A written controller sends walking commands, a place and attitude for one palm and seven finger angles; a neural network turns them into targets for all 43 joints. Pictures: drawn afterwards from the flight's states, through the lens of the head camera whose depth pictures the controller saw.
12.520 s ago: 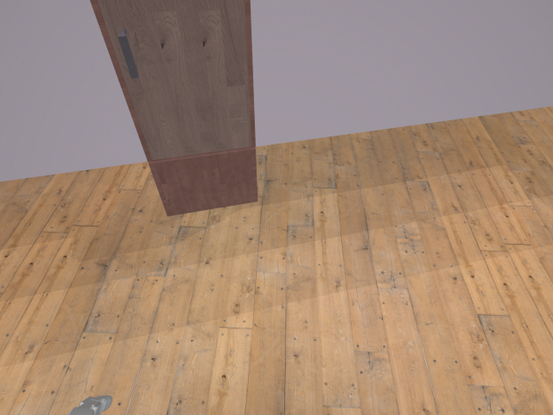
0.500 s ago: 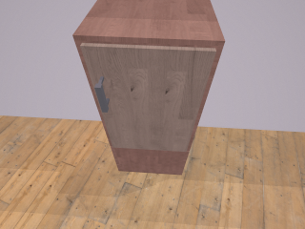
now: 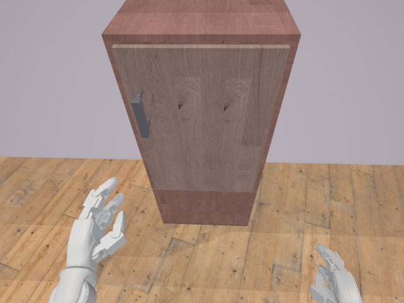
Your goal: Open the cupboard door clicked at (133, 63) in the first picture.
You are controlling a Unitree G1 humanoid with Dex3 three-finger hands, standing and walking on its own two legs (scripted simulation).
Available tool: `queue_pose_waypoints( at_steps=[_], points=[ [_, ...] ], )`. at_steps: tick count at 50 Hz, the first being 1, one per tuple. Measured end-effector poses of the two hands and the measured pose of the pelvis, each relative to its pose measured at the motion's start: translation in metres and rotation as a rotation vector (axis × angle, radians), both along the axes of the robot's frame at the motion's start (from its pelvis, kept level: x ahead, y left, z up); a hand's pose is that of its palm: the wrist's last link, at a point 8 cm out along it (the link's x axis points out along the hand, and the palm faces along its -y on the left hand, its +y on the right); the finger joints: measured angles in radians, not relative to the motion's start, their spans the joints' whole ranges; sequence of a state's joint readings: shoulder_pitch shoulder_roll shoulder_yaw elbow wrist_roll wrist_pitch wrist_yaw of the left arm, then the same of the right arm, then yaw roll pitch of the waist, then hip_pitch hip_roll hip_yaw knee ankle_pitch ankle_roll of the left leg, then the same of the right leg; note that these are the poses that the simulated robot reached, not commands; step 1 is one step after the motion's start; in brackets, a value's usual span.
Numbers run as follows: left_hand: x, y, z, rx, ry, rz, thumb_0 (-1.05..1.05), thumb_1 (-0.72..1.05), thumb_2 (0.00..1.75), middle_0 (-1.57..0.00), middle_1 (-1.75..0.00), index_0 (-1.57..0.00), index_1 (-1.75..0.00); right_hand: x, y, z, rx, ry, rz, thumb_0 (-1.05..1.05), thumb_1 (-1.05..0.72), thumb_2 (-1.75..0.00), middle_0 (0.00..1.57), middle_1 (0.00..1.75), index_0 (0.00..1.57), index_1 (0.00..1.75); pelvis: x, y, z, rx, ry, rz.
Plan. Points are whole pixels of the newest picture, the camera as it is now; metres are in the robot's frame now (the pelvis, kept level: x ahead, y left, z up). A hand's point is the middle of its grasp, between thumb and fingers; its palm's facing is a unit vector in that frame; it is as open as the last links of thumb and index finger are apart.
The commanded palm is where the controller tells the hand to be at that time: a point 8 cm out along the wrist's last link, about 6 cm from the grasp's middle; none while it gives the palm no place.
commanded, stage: raise the hand with hooked fingers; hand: left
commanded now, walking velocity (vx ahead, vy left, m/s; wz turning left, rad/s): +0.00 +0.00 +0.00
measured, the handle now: (142, 114) +0.57 +0.18 +0.05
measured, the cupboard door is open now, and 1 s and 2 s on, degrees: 0 0 0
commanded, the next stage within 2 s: move the hooked fingers beside the handle in 1.82 s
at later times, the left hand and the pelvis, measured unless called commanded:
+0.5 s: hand (97, 257) +0.21 +0.21 +0.00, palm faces -0.12 -0.99 -0.01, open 10.7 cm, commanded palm +0.18 +0.28 +0.01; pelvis -0.04 +0.04 -0.04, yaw +0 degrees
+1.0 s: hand (50, 226) +0.25 +0.29 +0.06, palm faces +0.06 -1.00 -0.06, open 13.5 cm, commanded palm +0.22 +0.34 +0.05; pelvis -0.01 +0.04 -0.02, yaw +1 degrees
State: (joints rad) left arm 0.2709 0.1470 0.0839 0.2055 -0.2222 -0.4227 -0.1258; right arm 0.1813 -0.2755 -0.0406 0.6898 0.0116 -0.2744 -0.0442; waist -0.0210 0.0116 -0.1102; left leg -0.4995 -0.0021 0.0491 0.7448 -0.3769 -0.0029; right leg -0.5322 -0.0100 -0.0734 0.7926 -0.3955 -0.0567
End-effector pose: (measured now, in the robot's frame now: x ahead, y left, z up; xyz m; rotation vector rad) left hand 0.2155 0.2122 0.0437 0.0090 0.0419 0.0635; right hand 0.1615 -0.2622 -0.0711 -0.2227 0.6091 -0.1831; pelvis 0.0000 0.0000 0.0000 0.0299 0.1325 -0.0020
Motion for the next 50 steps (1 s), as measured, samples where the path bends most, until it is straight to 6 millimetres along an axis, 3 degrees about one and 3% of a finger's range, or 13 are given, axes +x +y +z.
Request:
queue_pose_waypoints(
  at_steps=[4, 8, 10, 12, 17, 21, 25, 30, 34, 39, 43, 50],
  points=[
    [-0.029, -0.007, -0.031, -0.04, -0.045, -0.144, 0.0, 0.69, 0.8, -0.22, -0.45, -0.21, -0.45, 0.027, 0.002, 0.015, -0.046, -0.124, 0.07, 0.01, -0.91, -0.9, 0.2, 0.3, 0.2, 0.3, -0.013, 0.003, -0.022, 0.0, 0.04, -0.007],
    [-0.069, 0.012, -0.075, -0.06, 0.096, -0.086, 0.0, 0.59, 0.76, -0.23, -0.51, -0.22, -0.51, 0.042, 0.015, 0.014, -0.071, -0.161, 0.115, 0.01, -0.91, -0.9, 0.19, 0.3, 0.2, 0.3, -0.022, 0.007, -0.041, -0.01, 0.059, 0.004],
    [-0.081, 0.027, -0.082, -0.044, 0.118, -0.017, 0.01, 0.54, 0.74, -0.24, -0.54, -0.23, -0.54, 0.044, 0.027, 0.007, -0.072, -0.157, 0.139, 0.01, -0.91, -0.9, 0.19, 0.3, 0.19, 0.3, -0.026, 0.01, -0.048, -0.025, 0.064, 0.016],
    [-0.085, 0.041, -0.073, -0.003, 0.069, 0.031, 0.01, 0.49, 0.72, -0.24, -0.56, -0.23, -0.56, 0.041, 0.041, -0.003, -0.065, -0.137, 0.164, 0.01, -0.91, -0.9, 0.19, 0.3, 0.19, 0.3, -0.03, 0.012, -0.053, -0.041, 0.066, 0.025],
    [-0.063, 0.049, -0.026, 0.069, -0.152, -0.037, 0.01, 0.38, 0.67, -0.24, -0.64, -0.23, -0.64, 0.015, 0.079, -0.035, 0.005, -0.049, 0.203, 0.01, -0.91, -0.9, 0.2, 0.3, 0.2, 0.3, -0.037, 0.021, -0.057, -0.076, 0.062, 0.045],
    [-0.03, 0.044, -0.025, 0.06, -0.09, -0.185, 0.01, 0.28, 0.63, -0.24, -0.7, -0.24, -0.7, -0.019, 0.096, -0.05, 0.071, 0.039, 0.16, 0.01, -0.9, -0.9, 0.2, 0.3, 0.2, 0.3, -0.042, 0.028, -0.052, -0.079, 0.063, 0.038],
    [-0.018, 0.052, -0.038, -0.002, 0.092, -0.185, 0.0, 0.19, 0.59, -0.25, -0.76, -0.25, -0.76, -0.05, 0.094, -0.047, 0.089, 0.102, 0.077, 0.01, -0.9, -0.9, 0.2, 0.3, 0.2, 0.3, -0.04, 0.035, -0.04, -0.069, 0.059, 0.017],
    [-0.028, 0.08, -0.024, 0.014, 0.063, -0.029, 0.0, 0.08, 0.54, -0.27, -0.83, -0.26, -0.83, -0.067, 0.077, -0.036, 0.032, 0.131, 0.033, 0.01, -0.9, -0.9, 0.2, 0.3, 0.2, 0.3, -0.033, 0.041, -0.031, -0.065, 0.052, 0.007],
    [-0.028, 0.096, -0.011, 0.082, -0.039, 0.002, 0.0, -0.02, 0.5, -0.27, -0.89, -0.26, -0.89, -0.063, 0.064, -0.034, -0.03, 0.139, 0.061, 0.01, -0.9, -0.9, 0.2, 0.3, 0.2, 0.3, -0.031, 0.044, -0.033, -0.073, 0.055, 0.021],
    [-0.013, 0.097, -0.016, 0.066, -0.013, -0.086, 0.0, -0.14, 0.45, -0.28, -0.97, -0.27, -0.97, -0.046, 0.056, -0.028, -0.061, 0.103, 0.059, 0.01, -0.9, -0.9, 0.2, 0.3, 0.2, 0.3, -0.029, 0.047, -0.032, -0.079, 0.053, 0.026],
    [-0.004, 0.101, -0.013, 0.046, 0.027, -0.106, 0.0, -0.23, 0.41, -0.29, -1.03, -0.28, -1.03, -0.029, 0.06, -0.014, -0.056, 0.043, 0.049, 0.01, -0.91, -0.9, 0.2, 0.3, 0.2, 0.3, -0.023, 0.047, -0.026, -0.077, 0.042, 0.02],
    [0.007, 0.128, 0.016, 0.056, -0.057, -0.006, -0.01, -0.39, 0.35, -0.3, -1.13, -0.29, -1.13, -0.008, 0.073, -0.003, -0.027, 0.005, 0.101, 0.01, -0.9, -0.9, 0.2, 0.3, 0.2, 0.3, -0.014, 0.043, -0.018, -0.075, 0.027, 0.025]
  ],
)
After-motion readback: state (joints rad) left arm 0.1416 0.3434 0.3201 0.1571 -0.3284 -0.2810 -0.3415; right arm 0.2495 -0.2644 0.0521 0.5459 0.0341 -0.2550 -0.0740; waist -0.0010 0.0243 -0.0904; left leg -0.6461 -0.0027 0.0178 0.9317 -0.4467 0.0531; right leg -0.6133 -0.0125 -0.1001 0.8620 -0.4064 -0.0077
